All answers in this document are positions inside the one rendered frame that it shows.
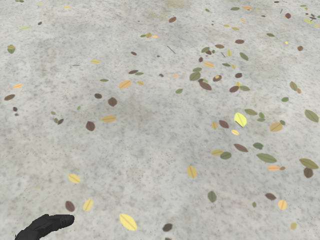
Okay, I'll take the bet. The left robot hand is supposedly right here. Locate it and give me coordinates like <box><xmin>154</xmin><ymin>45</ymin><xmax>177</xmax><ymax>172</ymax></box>
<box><xmin>15</xmin><ymin>214</ymin><xmax>75</xmax><ymax>240</ymax></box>

